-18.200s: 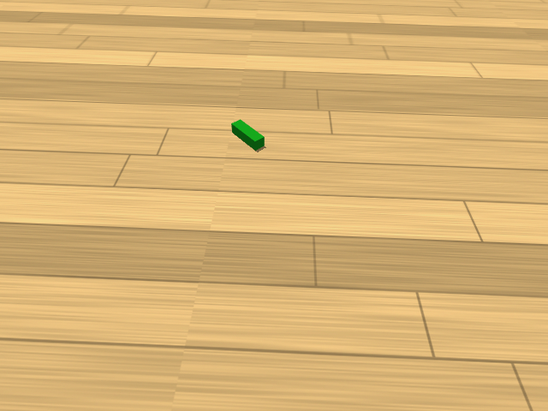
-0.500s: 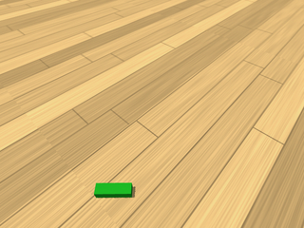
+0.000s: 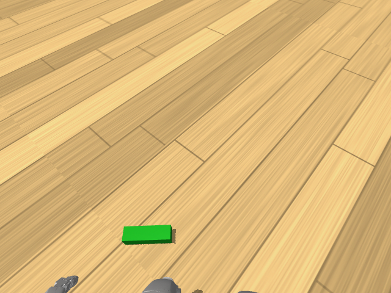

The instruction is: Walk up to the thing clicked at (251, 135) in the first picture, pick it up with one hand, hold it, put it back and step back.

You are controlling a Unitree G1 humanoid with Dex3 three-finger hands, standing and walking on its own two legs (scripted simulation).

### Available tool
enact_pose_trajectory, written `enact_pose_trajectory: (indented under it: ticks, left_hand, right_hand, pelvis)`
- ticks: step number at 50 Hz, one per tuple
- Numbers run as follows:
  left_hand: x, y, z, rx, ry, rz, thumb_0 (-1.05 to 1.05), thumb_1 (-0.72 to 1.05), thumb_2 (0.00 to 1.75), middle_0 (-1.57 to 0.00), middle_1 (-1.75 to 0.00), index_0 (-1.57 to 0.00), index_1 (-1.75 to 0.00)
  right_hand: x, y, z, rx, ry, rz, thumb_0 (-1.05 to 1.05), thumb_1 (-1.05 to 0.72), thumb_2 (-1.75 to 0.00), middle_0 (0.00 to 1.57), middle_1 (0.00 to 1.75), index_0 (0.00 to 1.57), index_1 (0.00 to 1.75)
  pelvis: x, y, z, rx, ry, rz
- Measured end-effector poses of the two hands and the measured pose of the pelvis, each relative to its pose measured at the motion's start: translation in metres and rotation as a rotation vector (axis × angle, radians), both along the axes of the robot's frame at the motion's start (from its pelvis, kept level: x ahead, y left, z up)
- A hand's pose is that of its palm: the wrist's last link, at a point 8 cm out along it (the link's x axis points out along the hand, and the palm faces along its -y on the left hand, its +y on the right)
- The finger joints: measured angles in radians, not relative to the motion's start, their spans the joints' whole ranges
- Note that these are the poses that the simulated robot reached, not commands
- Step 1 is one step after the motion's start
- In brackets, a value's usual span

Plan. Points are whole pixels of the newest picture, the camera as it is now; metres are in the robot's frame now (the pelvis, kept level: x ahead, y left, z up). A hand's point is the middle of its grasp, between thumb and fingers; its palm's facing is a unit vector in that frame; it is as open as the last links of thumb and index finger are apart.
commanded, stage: walk up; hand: left
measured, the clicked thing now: (147, 234) +0.43 +0.28 -0.73
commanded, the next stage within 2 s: none
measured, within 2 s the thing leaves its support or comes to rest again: neither
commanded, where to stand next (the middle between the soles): +0.05 +0.03 m, yaw +2 degrees
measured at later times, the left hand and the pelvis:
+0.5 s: hand out of the picture -0.01 +0.29 -0.15, palm faces -0.04 -0.93 -0.38, open 7.4 cm; pelvis -0.03 +0.01 +0.00, yaw -3 degrees
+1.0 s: hand out of the picture +0.04 +0.29 -0.17, palm faces -0.01 -0.92 -0.39, open 7.4 cm; pelvis -0.04 +0.02 -0.02, yaw -1 degrees
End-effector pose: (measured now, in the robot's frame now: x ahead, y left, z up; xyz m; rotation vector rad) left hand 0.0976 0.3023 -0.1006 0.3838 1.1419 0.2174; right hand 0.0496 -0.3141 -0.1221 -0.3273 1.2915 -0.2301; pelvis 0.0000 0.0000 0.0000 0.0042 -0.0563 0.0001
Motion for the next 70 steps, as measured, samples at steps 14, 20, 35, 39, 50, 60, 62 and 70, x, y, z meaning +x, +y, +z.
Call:
enact_pose_trajectory:
  ticks: [14, 20, 35, 39, 50, 60, 62, 70]
  left_hand:
    - [-0.013, 0.030, -0.027, -0.052, 0.008, -0.027, 0.01, 0.90, 0.89, -0.20, -0.30, -0.20, -0.30]
    - [-0.069, 0.030, -0.021, -0.031, 0.109, -0.026, 0.01, 0.90, 0.89, -0.20, -0.30, -0.20, -0.30]
    - [-0.127, 0.052, -0.019, -0.022, 0.204, 0.118, 0.01, 0.90, 0.90, -0.20, -0.30, -0.20, -0.30]
    - [-0.098, 0.047, -0.028, -0.044, 0.177, 0.101, 0.01, 0.90, 0.90, -0.20, -0.30, -0.20, -0.30]
    - [-0.063, 0.026, -0.026, -0.018, 0.041, 0.031, 0.01, 0.90, 0.89, -0.20, -0.30, -0.20, -0.30]
    - [-0.113, 0.032, -0.002, 0.059, 0.052, 0.051, 0.01, 0.90, 0.89, -0.21, -0.30, -0.20, -0.30]
    - [-0.116, 0.038, 0.002, 0.049, 0.027, 0.055, 0.01, 0.90, 0.89, -0.21, -0.30, -0.20, -0.30]
    - [-0.116, 0.067, -0.007, 0.014, 0.086, 0.066, 0.01, 0.90, 0.89, -0.20, -0.30, -0.20, -0.30]
  right_hand:
    - [-0.001, 0.030, 0.023, -0.065, -0.142, 0.050, 0.00, -0.90, -0.89, 0.21, 0.30, 0.20, 0.30]
    - [-0.020, 0.010, 0.028, -0.061, -0.180, 0.036, 0.00, -0.90, -0.89, 0.21, 0.30, 0.21, 0.30]
    - [0.006, 0.022, 0.019, -0.063, -0.089, 0.095, 0.01, -0.90, -0.89, 0.20, 0.30, 0.20, 0.30]
    - [0.027, 0.041, 0.021, -0.048, -0.163, 0.101, 0.00, -0.90, -0.89, 0.20, 0.30, 0.20, 0.30]
    - [0.060, 0.034, 0.015, -0.003, -0.287, 0.122, 0.00, -0.90, -0.89, 0.21, 0.30, 0.21, 0.30]
    - [-0.003, 0.012, -0.003, 0.015, -0.148, 0.087, 0.00, -0.90, -0.89, 0.20, 0.30, 0.20, 0.29]
    - [-0.024, 0.013, -0.001, 0.018, -0.082, 0.097, 0.00, -0.90, -0.89, 0.20, 0.30, 0.20, 0.29]
    - [-0.073, 0.023, 0.021, -0.043, -0.038, 0.057, 0.00, -0.90, -0.89, 0.20, 0.30, 0.20, 0.30]
  pelvis:
    - [-0.038, 0.026, -0.008, -0.012, 0.020, -0.028]
    - [-0.041, 0.017, -0.006, -0.028, 0.013, -0.059]
    - [-0.007, 0.030, -0.009, -0.007, -0.004, 0.003]
    - [-0.010, 0.032, -0.008, -0.011, -0.010, 0.001]
    - [-0.038, 0.015, -0.018, -0.029, 0.003, -0.021]
    - [-0.062, 0.013, -0.013, 0.000, 0.020, 0.013]
    - [-0.059, 0.016, -0.010, 0.007, 0.027, 0.034]
    - [-0.042, 0.035, -0.006, 0.022, 0.016, 0.056]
